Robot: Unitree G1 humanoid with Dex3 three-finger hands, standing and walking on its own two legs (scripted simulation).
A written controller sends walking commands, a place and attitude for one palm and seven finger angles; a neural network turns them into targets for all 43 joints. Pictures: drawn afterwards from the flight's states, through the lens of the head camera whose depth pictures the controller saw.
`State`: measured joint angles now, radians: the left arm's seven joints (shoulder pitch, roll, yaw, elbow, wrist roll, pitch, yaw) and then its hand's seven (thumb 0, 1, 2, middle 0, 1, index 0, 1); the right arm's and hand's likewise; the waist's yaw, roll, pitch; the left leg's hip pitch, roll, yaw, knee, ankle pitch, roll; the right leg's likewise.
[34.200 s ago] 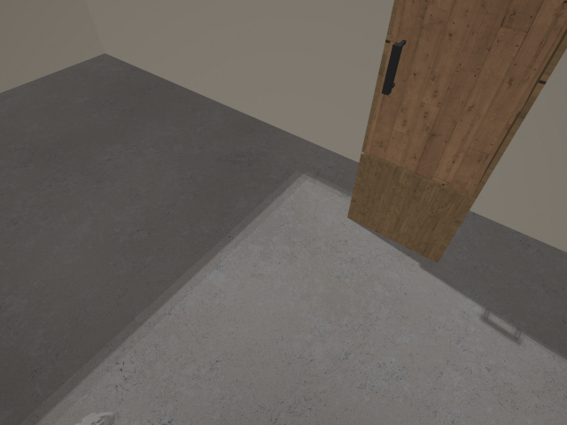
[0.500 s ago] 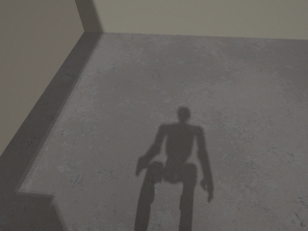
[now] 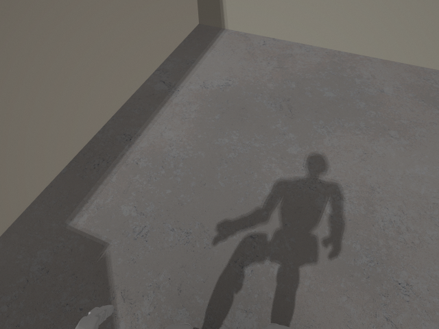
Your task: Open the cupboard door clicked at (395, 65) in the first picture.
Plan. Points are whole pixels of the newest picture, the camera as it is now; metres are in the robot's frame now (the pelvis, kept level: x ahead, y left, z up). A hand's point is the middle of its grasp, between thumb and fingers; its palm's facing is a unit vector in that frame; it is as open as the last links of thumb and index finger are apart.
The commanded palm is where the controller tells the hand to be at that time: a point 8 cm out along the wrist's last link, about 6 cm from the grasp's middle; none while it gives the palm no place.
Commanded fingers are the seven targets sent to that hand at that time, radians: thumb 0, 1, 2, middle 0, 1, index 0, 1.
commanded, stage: turn to face it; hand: left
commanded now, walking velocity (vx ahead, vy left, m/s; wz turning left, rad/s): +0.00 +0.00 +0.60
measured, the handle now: out of the picture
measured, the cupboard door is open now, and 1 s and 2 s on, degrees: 43 43 43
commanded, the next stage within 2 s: none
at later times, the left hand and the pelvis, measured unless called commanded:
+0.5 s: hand out of the picture +0.00 +0.19 -0.17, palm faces +0.37 -0.89 -0.26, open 7.4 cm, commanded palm none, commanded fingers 0.00 0.90 0.90 -0.20 -0.30 -0.20 -0.30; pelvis +0.02 -0.03 +0.00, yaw +20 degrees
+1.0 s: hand out of the picture -0.04 +0.13 -0.18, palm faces +0.64 -0.74 -0.22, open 7.4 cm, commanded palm none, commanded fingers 0.00 0.90 0.90 -0.20 -0.30 -0.20 -0.30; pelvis +0.04 -0.06 -0.01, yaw +40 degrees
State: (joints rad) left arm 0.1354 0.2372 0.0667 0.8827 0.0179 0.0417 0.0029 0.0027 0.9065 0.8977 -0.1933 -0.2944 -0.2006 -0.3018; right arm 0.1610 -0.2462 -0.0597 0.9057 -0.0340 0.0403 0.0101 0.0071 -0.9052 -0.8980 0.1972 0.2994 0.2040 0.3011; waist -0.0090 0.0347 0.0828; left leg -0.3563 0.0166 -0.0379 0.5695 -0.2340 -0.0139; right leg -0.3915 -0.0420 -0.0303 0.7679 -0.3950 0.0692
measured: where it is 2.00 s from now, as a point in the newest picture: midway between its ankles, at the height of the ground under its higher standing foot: outside the picture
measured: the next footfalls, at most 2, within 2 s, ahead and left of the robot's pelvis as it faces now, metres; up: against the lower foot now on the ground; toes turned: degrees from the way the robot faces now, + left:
right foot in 0.04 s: +0.06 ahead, -0.14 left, +0.00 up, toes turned -1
left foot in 0.38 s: +0.02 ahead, +0.10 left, +0.00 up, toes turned +21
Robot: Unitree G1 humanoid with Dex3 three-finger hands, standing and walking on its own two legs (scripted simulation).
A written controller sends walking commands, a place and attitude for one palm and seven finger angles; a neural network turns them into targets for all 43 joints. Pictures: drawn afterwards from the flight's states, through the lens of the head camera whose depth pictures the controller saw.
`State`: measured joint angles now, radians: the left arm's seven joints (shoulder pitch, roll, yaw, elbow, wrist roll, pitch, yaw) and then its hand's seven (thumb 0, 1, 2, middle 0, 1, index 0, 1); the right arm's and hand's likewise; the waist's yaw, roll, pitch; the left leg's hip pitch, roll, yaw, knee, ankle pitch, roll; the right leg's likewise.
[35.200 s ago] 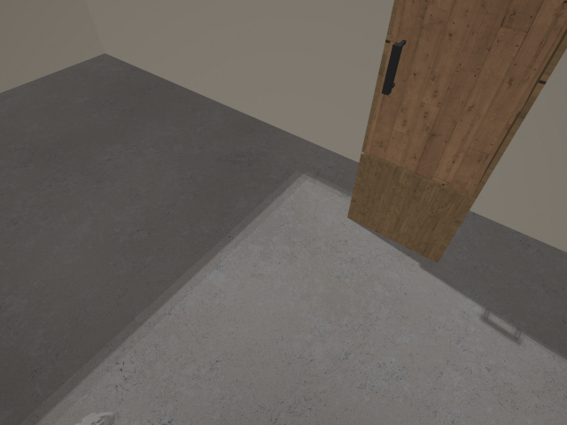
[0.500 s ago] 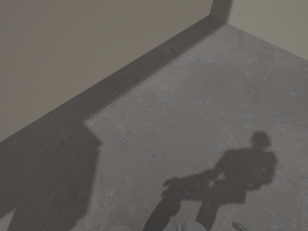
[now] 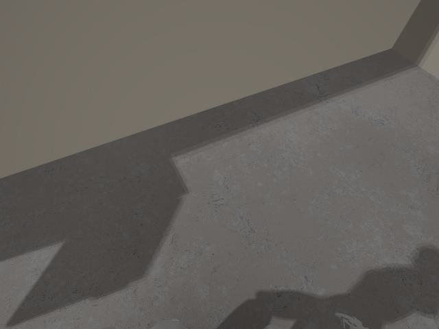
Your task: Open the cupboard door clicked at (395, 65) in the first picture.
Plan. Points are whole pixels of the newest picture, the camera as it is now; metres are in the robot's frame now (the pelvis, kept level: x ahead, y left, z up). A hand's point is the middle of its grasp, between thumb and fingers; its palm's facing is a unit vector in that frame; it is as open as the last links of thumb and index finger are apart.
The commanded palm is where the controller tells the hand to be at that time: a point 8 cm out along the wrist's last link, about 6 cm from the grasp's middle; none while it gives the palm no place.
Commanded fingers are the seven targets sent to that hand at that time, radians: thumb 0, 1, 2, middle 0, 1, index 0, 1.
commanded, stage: turn to face it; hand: left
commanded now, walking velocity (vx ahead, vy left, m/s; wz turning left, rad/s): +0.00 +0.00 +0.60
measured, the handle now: out of the picture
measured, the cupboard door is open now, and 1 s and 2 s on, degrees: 43 43 43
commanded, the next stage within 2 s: take the last steps up to it in 1.92 s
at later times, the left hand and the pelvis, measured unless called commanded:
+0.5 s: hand out of the picture +0.02 +0.15 -0.14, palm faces +0.31 -0.92 -0.25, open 7.4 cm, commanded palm none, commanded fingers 0.00 0.90 0.90 -0.20 -0.30 -0.20 -0.30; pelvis +0.01 -0.05 +0.02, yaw +18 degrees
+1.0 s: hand out of the picture -0.02 +0.14 -0.13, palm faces +0.58 -0.76 -0.31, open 7.4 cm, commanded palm none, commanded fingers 0.00 0.90 0.90 -0.20 -0.30 -0.20 -0.30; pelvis +0.03 -0.08 +0.01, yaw +37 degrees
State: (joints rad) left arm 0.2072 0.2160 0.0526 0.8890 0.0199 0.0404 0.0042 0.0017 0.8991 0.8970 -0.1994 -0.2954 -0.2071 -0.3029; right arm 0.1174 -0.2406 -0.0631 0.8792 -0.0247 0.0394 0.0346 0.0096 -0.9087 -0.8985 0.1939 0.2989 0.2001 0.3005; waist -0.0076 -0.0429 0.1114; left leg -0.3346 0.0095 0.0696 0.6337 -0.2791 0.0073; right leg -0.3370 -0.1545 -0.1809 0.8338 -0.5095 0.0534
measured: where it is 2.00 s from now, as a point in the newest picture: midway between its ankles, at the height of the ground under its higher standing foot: outside the picture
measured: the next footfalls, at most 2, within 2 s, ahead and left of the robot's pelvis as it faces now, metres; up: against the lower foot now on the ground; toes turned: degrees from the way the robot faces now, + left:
right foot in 0.26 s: +0.06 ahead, -0.15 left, +0.00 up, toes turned +6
left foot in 0.60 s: +0.01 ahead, +0.09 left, +0.00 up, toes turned +27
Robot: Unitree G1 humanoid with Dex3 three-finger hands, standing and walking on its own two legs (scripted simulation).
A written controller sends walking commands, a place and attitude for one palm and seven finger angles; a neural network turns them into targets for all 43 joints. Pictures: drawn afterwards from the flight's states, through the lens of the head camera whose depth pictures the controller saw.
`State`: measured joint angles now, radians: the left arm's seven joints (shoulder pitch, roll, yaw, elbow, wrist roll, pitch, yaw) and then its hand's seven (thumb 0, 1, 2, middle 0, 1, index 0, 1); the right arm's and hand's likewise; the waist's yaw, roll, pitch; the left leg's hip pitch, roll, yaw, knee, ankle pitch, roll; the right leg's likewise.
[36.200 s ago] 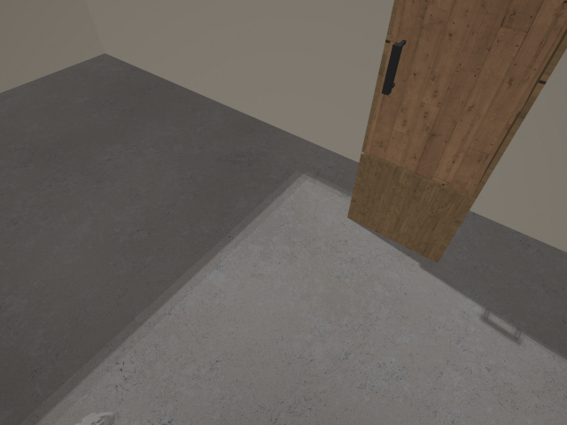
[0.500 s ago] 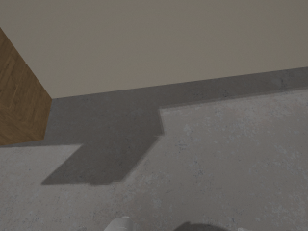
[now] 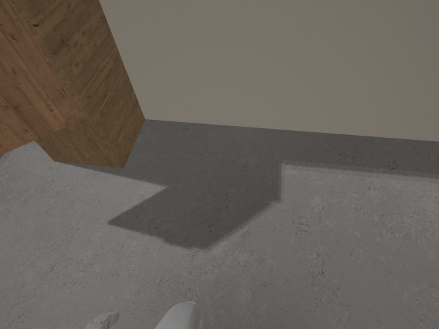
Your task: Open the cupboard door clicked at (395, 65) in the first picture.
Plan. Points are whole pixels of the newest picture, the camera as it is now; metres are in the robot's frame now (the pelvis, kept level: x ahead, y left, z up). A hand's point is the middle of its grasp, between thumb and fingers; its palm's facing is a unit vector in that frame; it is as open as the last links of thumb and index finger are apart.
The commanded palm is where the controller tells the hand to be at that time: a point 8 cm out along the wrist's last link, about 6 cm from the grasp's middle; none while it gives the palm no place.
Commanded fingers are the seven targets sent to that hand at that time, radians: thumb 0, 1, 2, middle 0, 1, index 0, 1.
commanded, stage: turn to face it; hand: left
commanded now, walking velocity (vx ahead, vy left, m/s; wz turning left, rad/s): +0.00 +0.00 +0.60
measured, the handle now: out of the picture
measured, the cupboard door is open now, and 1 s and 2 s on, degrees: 43 43 43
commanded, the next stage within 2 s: take the last steps up to it in 0.92 s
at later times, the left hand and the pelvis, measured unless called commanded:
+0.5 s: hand out of the picture +0.04 +0.22 -0.15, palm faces +0.32 -0.90 -0.28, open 7.4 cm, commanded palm none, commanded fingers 0.00 0.90 0.90 -0.20 -0.30 -0.20 -0.30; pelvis +0.02 -0.01 +0.00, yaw +18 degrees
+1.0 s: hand out of the picture -0.04 +0.18 -0.17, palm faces +0.56 -0.80 -0.23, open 7.4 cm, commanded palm none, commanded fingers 0.00 0.90 0.90 -0.20 -0.30 -0.20 -0.30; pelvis +0.03 -0.02 +0.00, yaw +32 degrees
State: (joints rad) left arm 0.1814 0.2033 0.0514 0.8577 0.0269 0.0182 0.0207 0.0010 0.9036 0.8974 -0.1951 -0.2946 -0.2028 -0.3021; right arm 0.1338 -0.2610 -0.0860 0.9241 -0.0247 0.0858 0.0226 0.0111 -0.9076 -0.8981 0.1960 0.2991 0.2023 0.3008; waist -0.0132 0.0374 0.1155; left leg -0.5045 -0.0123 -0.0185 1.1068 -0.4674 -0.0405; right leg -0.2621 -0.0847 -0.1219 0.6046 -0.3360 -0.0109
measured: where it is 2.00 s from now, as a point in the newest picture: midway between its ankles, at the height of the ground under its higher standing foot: outside the picture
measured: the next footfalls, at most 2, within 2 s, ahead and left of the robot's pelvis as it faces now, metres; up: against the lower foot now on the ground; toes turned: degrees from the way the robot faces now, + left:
left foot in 0.22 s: +0.03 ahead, +0.13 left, +0.00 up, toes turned +14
right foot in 0.54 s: +0.10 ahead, -0.13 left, +0.00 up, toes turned +16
